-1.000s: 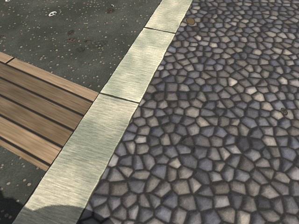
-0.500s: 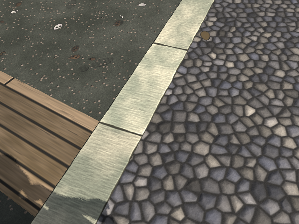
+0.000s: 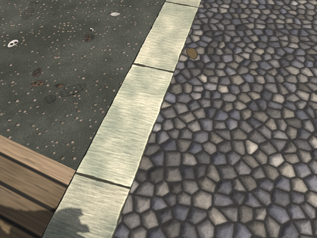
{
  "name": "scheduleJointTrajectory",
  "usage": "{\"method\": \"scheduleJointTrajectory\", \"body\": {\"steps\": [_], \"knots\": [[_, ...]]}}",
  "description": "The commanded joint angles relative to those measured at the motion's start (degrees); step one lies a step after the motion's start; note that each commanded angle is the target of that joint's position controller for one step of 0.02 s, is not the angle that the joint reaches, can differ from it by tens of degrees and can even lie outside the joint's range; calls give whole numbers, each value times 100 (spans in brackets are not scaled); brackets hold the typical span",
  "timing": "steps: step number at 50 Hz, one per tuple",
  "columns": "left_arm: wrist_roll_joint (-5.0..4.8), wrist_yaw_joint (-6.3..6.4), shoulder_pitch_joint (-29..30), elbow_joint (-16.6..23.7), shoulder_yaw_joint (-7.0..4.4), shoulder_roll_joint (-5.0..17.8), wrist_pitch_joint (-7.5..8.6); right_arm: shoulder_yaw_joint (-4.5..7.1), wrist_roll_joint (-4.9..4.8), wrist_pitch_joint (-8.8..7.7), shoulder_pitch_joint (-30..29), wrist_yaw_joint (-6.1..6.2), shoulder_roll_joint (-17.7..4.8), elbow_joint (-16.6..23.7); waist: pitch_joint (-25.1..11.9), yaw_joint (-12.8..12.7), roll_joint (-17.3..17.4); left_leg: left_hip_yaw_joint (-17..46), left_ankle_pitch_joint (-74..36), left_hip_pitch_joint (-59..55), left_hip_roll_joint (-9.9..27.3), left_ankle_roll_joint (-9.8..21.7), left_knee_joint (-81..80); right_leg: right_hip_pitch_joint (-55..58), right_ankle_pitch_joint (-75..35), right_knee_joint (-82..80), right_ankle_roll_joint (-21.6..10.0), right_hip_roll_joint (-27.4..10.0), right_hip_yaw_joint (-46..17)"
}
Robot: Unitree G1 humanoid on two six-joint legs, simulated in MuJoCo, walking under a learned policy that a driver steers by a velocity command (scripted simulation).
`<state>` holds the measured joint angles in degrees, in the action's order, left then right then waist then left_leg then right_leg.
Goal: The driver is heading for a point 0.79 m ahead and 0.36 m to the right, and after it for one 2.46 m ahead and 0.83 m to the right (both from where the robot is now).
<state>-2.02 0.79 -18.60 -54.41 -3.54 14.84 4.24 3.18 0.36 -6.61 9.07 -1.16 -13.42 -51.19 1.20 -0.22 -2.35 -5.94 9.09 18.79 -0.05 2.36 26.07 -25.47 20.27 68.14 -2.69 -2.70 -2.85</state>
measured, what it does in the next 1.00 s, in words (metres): walks ahead, turning right: right foot, then left foot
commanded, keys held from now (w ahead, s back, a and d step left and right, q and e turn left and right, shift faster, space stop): w+e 1.00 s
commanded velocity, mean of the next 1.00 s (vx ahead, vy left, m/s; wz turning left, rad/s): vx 0.50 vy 0.00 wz -0.56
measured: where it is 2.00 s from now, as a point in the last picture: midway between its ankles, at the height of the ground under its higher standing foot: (233, 183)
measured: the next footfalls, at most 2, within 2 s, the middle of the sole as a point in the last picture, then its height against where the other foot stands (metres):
right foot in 0.42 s outside the picture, level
left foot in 0.92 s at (186, 189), level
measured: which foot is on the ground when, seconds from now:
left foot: down 0.00-0.40, up 0.42-0.90, down 0.92-1.00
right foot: up 0.00-0.40, down 0.42-0.92, up 0.94-1.00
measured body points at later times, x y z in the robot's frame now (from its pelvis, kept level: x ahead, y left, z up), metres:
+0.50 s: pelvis +0.25 -0.08 -0.01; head +0.29 -0.10 +0.43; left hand +0.47 +0.13 -0.12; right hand +0.24 -0.37 -0.15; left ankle +0.14 +0.10 -0.64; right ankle +0.31 -0.17 -0.74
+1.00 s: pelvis +0.54 -0.14 -0.01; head +0.56 -0.16 +0.44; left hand +0.73 +0.07 -0.13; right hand +0.56 -0.47 -0.09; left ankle +0.66 -0.09 -0.74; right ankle +0.34 -0.17 -0.66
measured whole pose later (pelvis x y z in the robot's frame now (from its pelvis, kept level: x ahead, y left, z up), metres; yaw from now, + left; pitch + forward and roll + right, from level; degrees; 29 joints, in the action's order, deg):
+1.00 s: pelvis +0.54 -0.14 -0.01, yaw -35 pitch +3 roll +1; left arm -1.9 1.2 -20.7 -44.2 -4.2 16.1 2.3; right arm 3.5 0.3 -7.4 3.9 -1.1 -14.8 -43.2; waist 0.3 -2.4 -1.8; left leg -1.0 9.0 24.3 -2.1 1.6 30.4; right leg -17.2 27.5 63.0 -2.0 4.2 -9.1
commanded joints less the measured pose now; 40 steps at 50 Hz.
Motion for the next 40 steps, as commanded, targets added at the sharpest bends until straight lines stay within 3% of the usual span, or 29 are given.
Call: {"method": "scheduleJointTrajectory", "body": {"steps": [1,4,9,13,15,18,19,20,21,22,23,24,25,26,27,29,32,36,40], "knots": [[-15,15,-234,354,-133,170,-101,112,38,-85,157,24,-454,81,-247,-28,811,1351,-405,-887,1583,797,-1718,-880,-479,31,-56,-591,-318],[40,19,134,580,-173,171,-222,190,57,-99,264,106,-676,-31,4,-61,587,787,-898,-875,1612,853,-1892,-1361,-1053,-374,7,-623,-390],[82,-133,929,884,-146,122,-175,239,49,-14,451,224,-864,-100,193,126,495,-24,-1174,-1223,1487,706,-1944,-1528,-2231,-1856,69,-523,-101],[87,-286,1735,1248,-71,55,-167,288,-33,99,841,260,-1012,-199,448,428,413,-351,-1255,-1862,1667,658,-1806,-1683,-2175,-2654,-17,-453,309],[73,-355,1938,1423,-68,90,-180,321,-90,179,943,252,-1079,-236,499,448,472,-464,-1566,-2246,1777,594,-1572,-1697,-1775,-2880,-118,-380,475],[72,-413,1644,1545,-186,341,-214,388,-160,280,743,266,-1308,-159,126,100,750,-724,-3940,-2475,1804,413,-592,-786,-936,-3008,-405,88,944],[52,-411,1098,1446,-293,523,-222,404,-180,328,642,274,-1374,-128,-194,-240,802,-823,-4747,-2403,1727,334,239,-47,-789,-3116,-554,357,1101],[41,-362,155,1199,-482,843,-221,382,-203,357,531,277,-1352,-83,-678,-745,667,-953,-4681,-1927,1485,146,1497,1322,-1179,-3560,-772,649,1120],[52,-224,-695,1007,-697,1441,-268,293,-64,310,586,276,-1117,62,-1176,-998,-123,-962,-2549,-358,1189,-158,3400,3051,-1158,-3777,-1133,-163,-314],[47,-227,-420,1091,-711,1942,-181,33,66,104,1052,176,-238,387,-1704,-205,-1344,-42,2437,2063,-43,-428,5170,4644,-194,-4562,-2198,-1472,-3671],[110,-268,-654,1184,-553,1401,-104,116,-198,-147,307,101,-755,500,-1988,-671,-579,1036,2389,2679,10,-276,5603,4742,-3,-5272,-2124,-1659,-4308],[145,-283,-417,1150,-458,1091,-30,164,-359,-248,-99,74,-910,632,-1225,-619,-374,1004,1806,3084,262,-105,5409,4246,-600,-5253,-1832,-1510,-3436],[106,-278,9,1244,-392,885,-1,154,-256,-281,-78,116,-864,563,-881,-344,89,1038,1293,2750,532,-42,4919,3392,-1182,-5198,-1614,-1244,-2682],[111,-267,426,1345,-327,691,-2,210,-119,-243,-1,154,-912,480,-623,-108,184,1028,1025,2290,704,-81,4435,2591,-1726,-5244,-1448,-1002,-2097],[165,-239,610,1439,-275,581,7,249,-94,-153,136,146,-946,468,-580,74,83,1080,847,1883,817,-123,4174,2119,-2009,-5369,-1393,-863,-1841],[140,-181,571,1450,-286,686,38,256,-24,-4,141,146,-824,531,-490,175,116,983,648,1652,774,-298,3703,1667,-2447,-5526,-1425,-731,-1593],[117,-57,240,1386,-339,913,52,210,53,70,-460,185,-672,763,-242,38,80,894,-168,1865,598,-525,2624,1425,-2670,-5619,-1363,-556,-1283],[89,5,-66,1309,-335,898,5,126,-11,19,-1236,109,-526,1007,-77,-266,-232,860,-1395,1511,245,-505,976,1274,-1925,-5533,-1033,-278,-1119],[48,16,-352,1184,-340,889,-38,131,-78,-64,-1626,10,-670,1242,-23,-410,-317,969,-1395,1318,91,-399,336,1655,-1664,-5145,-945,-474,-1568]]}}
Velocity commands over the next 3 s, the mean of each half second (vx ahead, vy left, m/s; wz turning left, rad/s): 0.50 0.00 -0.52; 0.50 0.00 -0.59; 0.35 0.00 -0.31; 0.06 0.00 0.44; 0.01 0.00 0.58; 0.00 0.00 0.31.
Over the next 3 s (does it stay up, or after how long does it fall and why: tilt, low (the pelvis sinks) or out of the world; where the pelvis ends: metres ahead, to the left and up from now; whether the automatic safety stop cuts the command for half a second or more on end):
stays up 0.74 -0.28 0.00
